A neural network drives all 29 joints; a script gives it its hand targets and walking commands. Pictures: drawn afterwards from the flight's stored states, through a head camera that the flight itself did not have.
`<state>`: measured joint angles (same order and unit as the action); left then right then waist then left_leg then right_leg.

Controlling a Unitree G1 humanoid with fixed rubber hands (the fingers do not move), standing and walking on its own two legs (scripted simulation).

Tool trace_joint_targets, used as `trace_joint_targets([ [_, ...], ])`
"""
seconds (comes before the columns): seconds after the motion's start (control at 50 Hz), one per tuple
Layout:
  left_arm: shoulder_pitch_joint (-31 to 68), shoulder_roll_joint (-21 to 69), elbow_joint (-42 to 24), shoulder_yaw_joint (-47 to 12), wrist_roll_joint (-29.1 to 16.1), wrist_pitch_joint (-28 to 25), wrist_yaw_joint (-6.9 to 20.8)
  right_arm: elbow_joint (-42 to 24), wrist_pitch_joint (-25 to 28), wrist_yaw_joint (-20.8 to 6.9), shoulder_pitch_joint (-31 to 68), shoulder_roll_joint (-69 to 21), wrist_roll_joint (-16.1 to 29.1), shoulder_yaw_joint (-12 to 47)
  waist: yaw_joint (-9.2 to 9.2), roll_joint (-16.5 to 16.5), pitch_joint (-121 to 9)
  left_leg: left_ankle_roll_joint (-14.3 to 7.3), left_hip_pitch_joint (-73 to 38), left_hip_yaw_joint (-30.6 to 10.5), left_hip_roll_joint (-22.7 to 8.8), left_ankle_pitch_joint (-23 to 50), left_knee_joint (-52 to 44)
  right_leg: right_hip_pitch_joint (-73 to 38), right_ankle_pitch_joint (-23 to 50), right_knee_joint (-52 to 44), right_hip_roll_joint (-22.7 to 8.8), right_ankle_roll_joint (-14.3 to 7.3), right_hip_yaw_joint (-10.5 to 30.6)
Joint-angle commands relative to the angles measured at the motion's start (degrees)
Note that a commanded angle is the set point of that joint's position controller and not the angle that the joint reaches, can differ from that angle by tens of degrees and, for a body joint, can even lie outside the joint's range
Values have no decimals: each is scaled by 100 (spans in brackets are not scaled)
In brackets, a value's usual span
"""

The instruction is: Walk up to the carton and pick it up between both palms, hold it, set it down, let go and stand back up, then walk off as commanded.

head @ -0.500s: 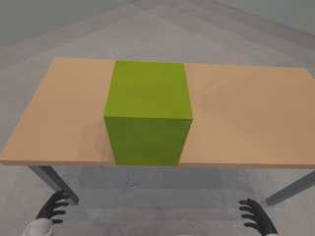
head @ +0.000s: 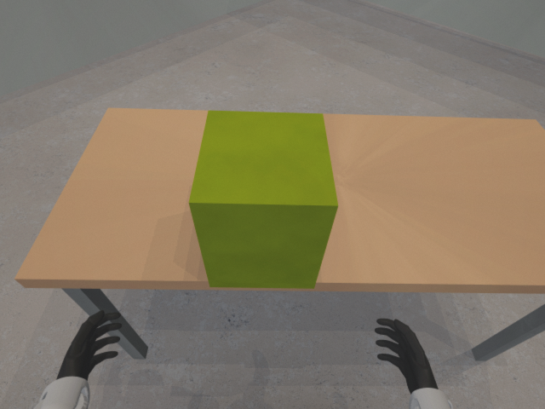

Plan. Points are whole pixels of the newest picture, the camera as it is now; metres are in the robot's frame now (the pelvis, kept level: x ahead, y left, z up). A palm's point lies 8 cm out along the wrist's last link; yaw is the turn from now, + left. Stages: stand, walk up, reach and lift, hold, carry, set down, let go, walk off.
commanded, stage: reach and lift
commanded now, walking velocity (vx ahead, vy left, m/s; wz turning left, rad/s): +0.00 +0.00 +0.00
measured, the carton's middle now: (263, 204) +0.45 +0.02 +0.01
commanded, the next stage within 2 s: none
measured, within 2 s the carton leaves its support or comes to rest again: neither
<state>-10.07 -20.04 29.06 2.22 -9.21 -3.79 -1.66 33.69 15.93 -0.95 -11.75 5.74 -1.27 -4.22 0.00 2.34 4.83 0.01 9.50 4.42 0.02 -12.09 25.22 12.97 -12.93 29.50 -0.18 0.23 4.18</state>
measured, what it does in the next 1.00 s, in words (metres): stands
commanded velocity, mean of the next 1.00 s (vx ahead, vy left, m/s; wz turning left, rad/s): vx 0.00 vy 0.00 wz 0.00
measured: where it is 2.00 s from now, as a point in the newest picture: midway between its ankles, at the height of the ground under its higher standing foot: outside the picture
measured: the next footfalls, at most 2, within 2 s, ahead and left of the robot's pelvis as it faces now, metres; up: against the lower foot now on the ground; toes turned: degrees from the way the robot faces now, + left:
none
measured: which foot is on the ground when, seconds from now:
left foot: down 0.00-1.00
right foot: down 0.00-1.00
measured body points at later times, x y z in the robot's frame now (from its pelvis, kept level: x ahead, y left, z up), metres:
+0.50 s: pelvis +0.02 +0.00 +0.00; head +0.03 +0.00 +0.45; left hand +0.23 +0.27 -0.03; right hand +0.22 -0.19 -0.04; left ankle +0.02 +0.12 -0.74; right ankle +0.04 -0.12 -0.74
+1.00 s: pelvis +0.02 +0.00 +0.00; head +0.03 +0.00 +0.45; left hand +0.31 +0.25 +0.02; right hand +0.30 -0.20 +0.01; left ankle +0.02 +0.12 -0.74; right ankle +0.04 -0.12 -0.74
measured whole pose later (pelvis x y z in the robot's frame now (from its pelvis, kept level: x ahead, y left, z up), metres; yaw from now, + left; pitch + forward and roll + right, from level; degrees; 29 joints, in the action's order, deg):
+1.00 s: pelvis +0.02 +0.00 +0.00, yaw +0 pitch -2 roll +1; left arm 3.4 -20.1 27.9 -2.3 -18.2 -7.8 -0.7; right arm 21.6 7.3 2.4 0.6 10.1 11.2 1.4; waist 0.0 0.6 2.8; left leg 0.0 10.1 4.4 -0.3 -14.5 26.4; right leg 13.0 -14.7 29.4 0.1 0.2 4.1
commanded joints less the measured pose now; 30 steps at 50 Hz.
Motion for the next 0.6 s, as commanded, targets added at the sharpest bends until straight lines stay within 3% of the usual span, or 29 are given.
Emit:
trace_joint_targets([
  [0.0, 725, -651, -460, -91, -349, -666, -12, -1585, 290, 118, 424, 605, 672, 129, -420, -490, -1197, 47, 118, -14, -12, -209, -664, -763, -497, -941, 21, -147, -202],
  [0.02, 746, -470, -290, -213, -358, -715, 19, -1488, 301, 92, 458, 655, 611, 114, -359, -447, -1174, 36, 178, -42, -46, -351, -668, -719, -539, -925, 58, -175, -226],
  [0.04, 716, -589, -489, -136, -390, -825, -43, -1671, 336, 52, 375, 596, 747, 137, -494, -668, -1048, 60, 263, -39, 1, -171, -676, -675, -528, -906, -28, -143, -168],
  [0.06, 780, -588, -540, -120, -361, -874, -15, -1734, 355, 87, 577, 661, 665, 145, -479, -611, -1256, 76, 180, -12, -21, -268, -641, -747, -521, -911, 19, -172, -205],
  [0.08, 822, -539, -427, -277, -556, -970, -31, -1758, 400, 65, 634, 590, 860, 218, -423, -530, -1154, 97, 330, -75, -7, -96, -579, -756, -332, -843, 18, -192, -232],
  [0.12, 792, -547, -438, -215, -506, -1150, -63, -1779, 473, 33, 606, 557, 834, 223, -462, -584, -1294, 99, 184, -71, 13, 39, -584, -769, -274, -863, 18, -154, -232],
  [0.18, 821, -635, -420, -214, -645, -1470, 42, -1987, 620, 83, 669, 417, 948, 419, -505, -329, -1382, 48, 217, -51, 39, 302, -431, -777, -12, -817, 1, -110, -141],
  [0.2, 867, -633, -240, -247, -796, -1560, 56, -2165, 669, 72, 772, 458, 1076, 513, -599, -129, -1428, -21, 358, -43, 38, 282, -410, -775, -96, -745, -48, -121, -84],
  [0.28, 1029, -721, -116, -256, -840, -1820, 72, -1959, 742, 115, 782, 318, 1187, 641, -607, -378, -1324, -15, 555, -68, 76, 272, -346, -785, -37, -691, -102, -117, -9],
  [0.34, 1139, -730, -46, -260, -831, -1947, 135, -1867, 756, 172, 826, 368, 1220, 638, -579, -313, -1275, -4, 349, -66, 49, 126, -327, -582, -233, -696, -60, -120, -56],
  [0.36, 1125, -701, 20, -324, -846, -1987, 162, -1765, 775, 198, 782, 344, 1277, 622, -561, -466, -1257, 34, 416, -122, 6, 132, -301, -565, -234, -662, -44, -139, -78],
  [0.38, 1099, -605, -118, -397, -909, -2030, 162, -2040, 839, 171, 938, 369, 1206, 517, -460, -365, -1345, 25, 398, -209, -13, 369, -283, -634, -109, -678, 5, -168, -117],
  [0.4, 1263, -765, -163, -269, -857, -2080, 169, -1776, 870, 214, 885, 399, 1239, 561, -486, -488, -1254, 101, 442, -129, 13, 364, -234, -586, -11, -621, -59, -161, -56],
  [0.44, 1636, -622, -303, -351, -999, -2172, 173, -2039, 931, 226, 1382, 376, 1274, 554, -476, -432, -1482, 101, 471, -168, -23, 70, -251, -517, -201, -570, 15, -188, -169],
  [0.46, 1338, -667, -216, -327, -927, -2188, 108, -2165, 954, 207, 1115, 255, 1390, 672, -643, -618, -1509, 92, 513, -185, 2, 414, -247, -689, 52, -609, -5, -205, -49],
  [0.48, 1501, -577, -176, -418, -976, -2132, 120, -2068, 932, 213, 1323, 448, 1302, 549, -479, -574, -1532, 125, 541, -185, -30, 408, -282, -613, 75, -536, 64, -207, -150],
  [0.5, 1575, -622, -368, -393, -1007, -2137, 103, -2119, 923, 223, 1395, 366, 1320, 597, -559, -643, -1717, 132, 409, -164, -3, 550, -186, -636, 163, -526, 52, -213, -133],
  [0.52, 1542, -612, -262, -388, -1034, -2074, 112, -2201, 910, 213, 1598, 426, 1311, 546, -526, -494, -1614, 140, 414, -193, -13, 453, -185, -544, 44, -524, 76, -180, -187],
  [0.54, 1475, -647, -357, -427, -1024, -2079, 105, -2153, 876, 217, 1329, 367, 1418, 605, -541, -569, -1644, 136, 298, -193, -15, 718, -184, -532, 260, -565, 57, -217, -139],
  [0.58, 1667, -647, -215, -404, -1043, -1976, 117, -2107, 791, 203, 1622, 423, 1392, 559, -510, -477, -1651, 97, 315, -220, -26, 558, -219, -531, 133, -605, 69, -214, -178],
])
